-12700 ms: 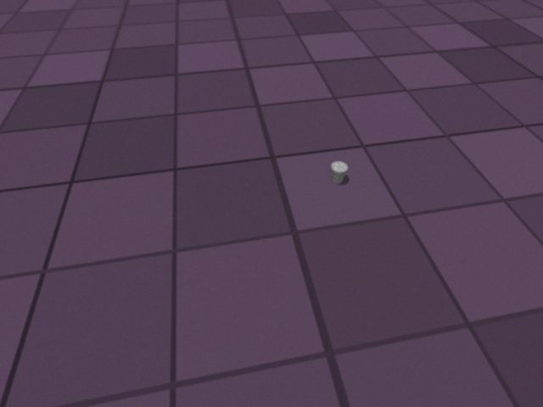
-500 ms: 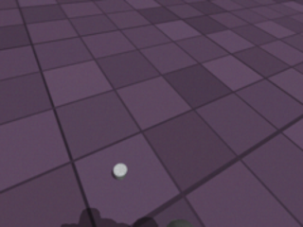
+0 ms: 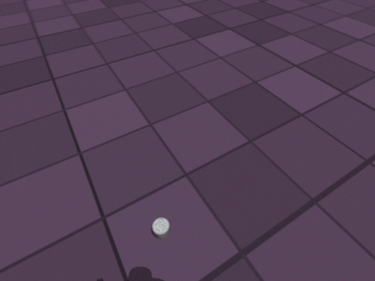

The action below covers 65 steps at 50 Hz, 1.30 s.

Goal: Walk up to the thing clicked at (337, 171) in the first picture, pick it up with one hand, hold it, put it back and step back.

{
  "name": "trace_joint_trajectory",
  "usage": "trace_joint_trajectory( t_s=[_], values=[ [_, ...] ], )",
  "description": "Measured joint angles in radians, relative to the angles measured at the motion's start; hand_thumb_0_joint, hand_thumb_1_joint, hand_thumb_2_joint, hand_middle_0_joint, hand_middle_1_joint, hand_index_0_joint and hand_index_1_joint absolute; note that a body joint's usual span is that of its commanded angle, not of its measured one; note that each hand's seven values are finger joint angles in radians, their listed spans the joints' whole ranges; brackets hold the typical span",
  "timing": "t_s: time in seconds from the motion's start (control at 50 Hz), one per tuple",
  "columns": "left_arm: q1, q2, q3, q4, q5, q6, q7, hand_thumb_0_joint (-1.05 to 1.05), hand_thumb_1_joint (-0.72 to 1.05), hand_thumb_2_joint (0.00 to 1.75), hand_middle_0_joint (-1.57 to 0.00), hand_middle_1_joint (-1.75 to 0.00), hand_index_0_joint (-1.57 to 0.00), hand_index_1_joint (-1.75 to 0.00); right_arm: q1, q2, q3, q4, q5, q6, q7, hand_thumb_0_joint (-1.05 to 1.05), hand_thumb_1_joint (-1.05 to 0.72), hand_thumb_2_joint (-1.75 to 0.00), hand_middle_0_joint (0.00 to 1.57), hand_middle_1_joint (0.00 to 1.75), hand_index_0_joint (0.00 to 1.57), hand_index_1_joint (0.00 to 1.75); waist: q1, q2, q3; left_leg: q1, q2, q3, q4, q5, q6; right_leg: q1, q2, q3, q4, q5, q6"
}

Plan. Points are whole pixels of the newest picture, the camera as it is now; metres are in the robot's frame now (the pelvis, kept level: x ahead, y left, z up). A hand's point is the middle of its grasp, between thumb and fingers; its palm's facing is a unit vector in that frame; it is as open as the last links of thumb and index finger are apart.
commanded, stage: stand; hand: left
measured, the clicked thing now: (161, 229) +0.50 +0.15 -0.73
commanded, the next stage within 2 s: walk up in 1.92 s
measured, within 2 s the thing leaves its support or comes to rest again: neither
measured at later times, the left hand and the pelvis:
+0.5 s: hand out of the picture +0.08 +0.24 -0.15, palm faces -0.02 -0.94 -0.34, open 7.3 cm; pelvis +0.01 -0.01 +0.00, yaw +1 degrees
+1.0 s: hand out of the picture +0.09 +0.24 -0.15, palm faces -0.01 -0.94 -0.34, open 7.3 cm; pelvis +0.02 -0.01 +0.00, yaw +1 degrees
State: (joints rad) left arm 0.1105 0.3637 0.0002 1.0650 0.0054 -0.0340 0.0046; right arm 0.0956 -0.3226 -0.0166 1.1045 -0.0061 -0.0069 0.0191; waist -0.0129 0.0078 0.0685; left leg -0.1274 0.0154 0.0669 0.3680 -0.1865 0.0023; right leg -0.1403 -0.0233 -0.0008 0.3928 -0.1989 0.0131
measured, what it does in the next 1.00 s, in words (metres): stands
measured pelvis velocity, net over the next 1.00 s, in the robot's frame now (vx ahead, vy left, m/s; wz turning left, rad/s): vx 0.02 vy -0.01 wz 0.02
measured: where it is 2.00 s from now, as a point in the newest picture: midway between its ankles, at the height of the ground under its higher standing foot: outside the picture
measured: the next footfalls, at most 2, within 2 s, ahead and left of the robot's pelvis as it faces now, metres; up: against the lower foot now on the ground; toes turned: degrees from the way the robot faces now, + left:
none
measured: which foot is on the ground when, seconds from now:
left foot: down 0.00-1.00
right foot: down 0.00-1.00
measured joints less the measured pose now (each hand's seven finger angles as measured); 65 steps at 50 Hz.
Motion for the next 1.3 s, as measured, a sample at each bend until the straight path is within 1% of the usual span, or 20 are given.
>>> trace_joint_trajectory(
  t_s=[0.14,0.28,0.5,0.8,0.98,1.3],
  values=[
    [-0.029,-0.016,-0.007,0.026,0.002,0.003,-0.004,0.0,0.91,0.9,-0.21,-0.3,-0.21,-0.3,-0.019,-0.009,-0.002,0.032,0.001,0.004,-0.001,0.01,-0.91,-0.9,0.21,0.3,0.21,0.3,-0.007,-0.023,-0.009,0.01,0.006,-0.006,-0.036,0.019,-0.008,0.012,0.007,-0.007,-0.037,0.017,-0.006],
    [-0.03,-0.02,-0.006,0.056,0.005,0.005,-0.008,0.0,0.91,0.9,-0.21,-0.3,-0.21,-0.3,-0.027,-0.013,-0.002,0.05,-0.001,0.002,-0.003,0.01,-0.91,-0.9,0.21,0.3,0.21,0.3,-0.009,-0.032,-0.012,0.011,0.011,-0.01,-0.055,0.029,-0.014,0.017,0.013,-0.011,-0.062,0.03,-0.01],
    [-0.016,-0.01,0.003,0.083,0.005,0.011,-0.008,0.0,0.91,0.9,-0.21,-0.3,-0.21,-0.3,-0.03,-0.011,0.003,0.062,-0.003,-0.002,-0.007,0.01,-0.91,-0.9,0.21,0.3,0.21,0.3,0.001,-0.014,-0.014,0.009,0.014,-0.016,-0.063,0.031,-0.016,0.021,0.016,-0.017,-0.079,0.034,-0.012],
    [-0.016,-0.008,0.0,0.08,0.003,0.012,-0.006,0.0,0.91,0.9,-0.21,-0.3,-0.21,-0.3,-0.029,-0.009,0.01,0.058,-0.004,-0.001,-0.007,0.01,-0.91,-0.9,0.21,0.3,0.21,0.3,0.007,-0.008,-0.025,0.004,0.015,-0.027,-0.063,0.024,-0.02,0.022,0.017,-0.028,-0.083,0.025,-0.015],
    [-0.018,-0.019,-0.002,0.081,0.003,0.013,-0.009,0.0,0.91,0.9,-0.21,-0.3,-0.21,-0.3,-0.023,-0.018,0.011,0.06,-0.004,-0.005,-0.011,0.01,-0.91,-0.9,0.21,0.3,0.21,0.3,0.006,-0.009,-0.026,0.013,0.014,-0.027,-0.071,0.018,-0.021,0.027,0.016,-0.028,-0.083,0.014,-0.016],
    [-0.029,-0.017,0.001,0.079,0.003,0.015,-0.005,0.0,0.91,0.9,-0.21,-0.3,-0.21,-0.3,-0.021,-0.019,0.014,0.052,-0.004,-0.005,-0.017,0.01,-0.91,-0.9,0.21,0.3,0.21,0.3,0.004,-0.004,-0.034,0.034,0.018,-0.031,-0.082,0.011,-0.027,0.049,0.021,-0.033,-0.093,0.006,-0.02]
  ],
)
